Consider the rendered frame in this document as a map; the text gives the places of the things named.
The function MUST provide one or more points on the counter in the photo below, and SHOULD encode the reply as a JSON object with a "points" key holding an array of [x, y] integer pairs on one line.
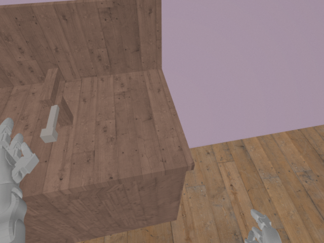
{"points": [[121, 156]]}

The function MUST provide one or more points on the robot right hand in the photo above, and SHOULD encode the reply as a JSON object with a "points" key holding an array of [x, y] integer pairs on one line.
{"points": [[268, 233]]}

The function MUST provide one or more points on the left robot forearm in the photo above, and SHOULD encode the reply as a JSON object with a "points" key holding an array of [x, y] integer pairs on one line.
{"points": [[12, 212]]}

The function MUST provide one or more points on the robot left hand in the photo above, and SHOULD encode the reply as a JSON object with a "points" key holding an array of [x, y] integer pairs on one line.
{"points": [[13, 167]]}

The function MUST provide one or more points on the tap lever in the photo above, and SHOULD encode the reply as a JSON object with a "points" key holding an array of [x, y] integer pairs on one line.
{"points": [[49, 134]]}

